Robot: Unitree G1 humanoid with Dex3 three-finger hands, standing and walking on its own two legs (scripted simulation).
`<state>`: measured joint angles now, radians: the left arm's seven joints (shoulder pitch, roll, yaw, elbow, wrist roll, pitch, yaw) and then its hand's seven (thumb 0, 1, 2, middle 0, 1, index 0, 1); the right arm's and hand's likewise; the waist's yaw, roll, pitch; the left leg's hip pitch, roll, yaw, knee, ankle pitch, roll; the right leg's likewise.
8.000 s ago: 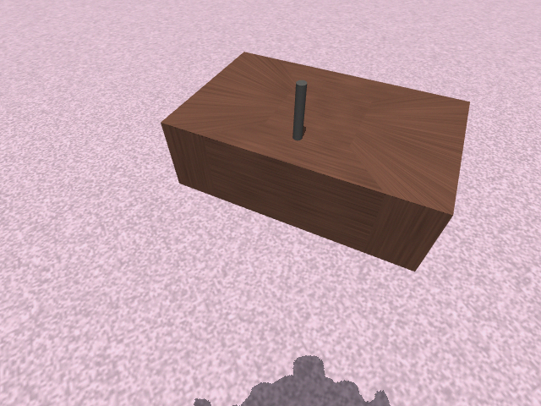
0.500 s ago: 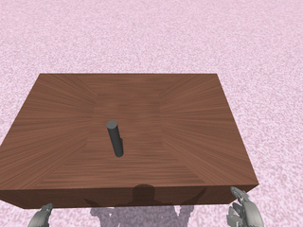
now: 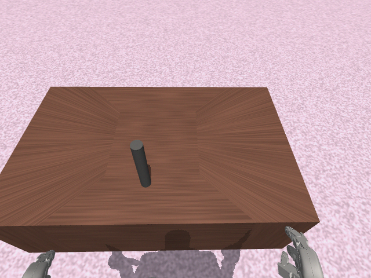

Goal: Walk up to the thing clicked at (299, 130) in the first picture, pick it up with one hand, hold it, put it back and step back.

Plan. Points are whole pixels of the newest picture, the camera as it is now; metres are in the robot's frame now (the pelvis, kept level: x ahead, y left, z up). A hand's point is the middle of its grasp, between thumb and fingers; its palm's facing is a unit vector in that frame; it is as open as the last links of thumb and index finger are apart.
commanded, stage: go down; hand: left
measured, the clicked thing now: (141, 166) +0.52 +0.15 -0.21
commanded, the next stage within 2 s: none
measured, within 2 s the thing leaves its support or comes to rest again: neither
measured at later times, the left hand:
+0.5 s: hand (54, 221) +0.26 +0.29 -0.02, palm faces +0.13 -0.95 -0.27, open 17.4 cm
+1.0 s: hand (47, 197) +0.31 +0.32 -0.01, palm faces +0.10 -0.98 -0.17, open 17.5 cm
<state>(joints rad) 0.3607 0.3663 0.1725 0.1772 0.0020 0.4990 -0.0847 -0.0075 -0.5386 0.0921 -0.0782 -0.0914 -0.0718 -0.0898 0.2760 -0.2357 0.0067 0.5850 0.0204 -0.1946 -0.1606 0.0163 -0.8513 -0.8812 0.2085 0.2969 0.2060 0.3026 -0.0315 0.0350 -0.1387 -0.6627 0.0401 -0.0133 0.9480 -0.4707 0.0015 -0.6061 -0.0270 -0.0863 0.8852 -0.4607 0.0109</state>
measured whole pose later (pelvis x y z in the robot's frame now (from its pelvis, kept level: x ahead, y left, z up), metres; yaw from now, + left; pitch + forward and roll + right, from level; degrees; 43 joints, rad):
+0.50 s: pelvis -0.02 +0.00 +0.00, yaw +1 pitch +10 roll -3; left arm -0.06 0.51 0.29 0.38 -0.07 0.42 -0.17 -0.01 -0.52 0.07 -0.08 -0.04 -0.06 -0.05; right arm 0.26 -0.25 0.05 0.68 0.02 -0.29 -0.20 0.02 -0.86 -0.88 0.21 0.30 0.21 0.30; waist -0.05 0.02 -0.10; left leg -0.71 0.04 -0.03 0.98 -0.45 0.00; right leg -0.64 -0.02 -0.10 0.91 -0.44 0.01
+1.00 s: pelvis -0.02 +0.01 +0.00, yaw -1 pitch +12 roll -3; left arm -0.28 0.56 0.42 0.77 -0.05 0.07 -0.37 -0.01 -0.56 0.05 -0.08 -0.03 -0.06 -0.04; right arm 0.36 -0.26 0.01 0.72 -0.01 -0.23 -0.14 0.02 -0.89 -0.90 0.21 0.30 0.21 0.30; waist -0.04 0.00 -0.09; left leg -0.71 0.05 0.00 0.94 -0.44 0.01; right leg -0.66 -0.02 -0.07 0.88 -0.42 0.01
